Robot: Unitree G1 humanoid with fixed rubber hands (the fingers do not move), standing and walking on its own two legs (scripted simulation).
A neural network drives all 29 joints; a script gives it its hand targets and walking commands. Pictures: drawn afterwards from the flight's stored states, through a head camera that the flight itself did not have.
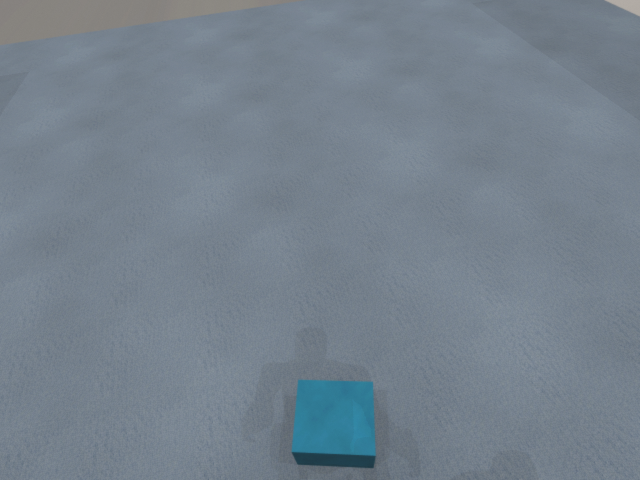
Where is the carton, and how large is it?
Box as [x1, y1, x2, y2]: [292, 380, 375, 467]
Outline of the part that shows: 298,380 292,442 292,453 297,463 373,467 375,450 372,382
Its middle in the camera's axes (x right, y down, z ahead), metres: +0.05 +0.52 +1.11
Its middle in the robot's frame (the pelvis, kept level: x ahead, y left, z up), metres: +0.40 +0.03 -0.70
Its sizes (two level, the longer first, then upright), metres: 0.217 0.191 0.147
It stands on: the floor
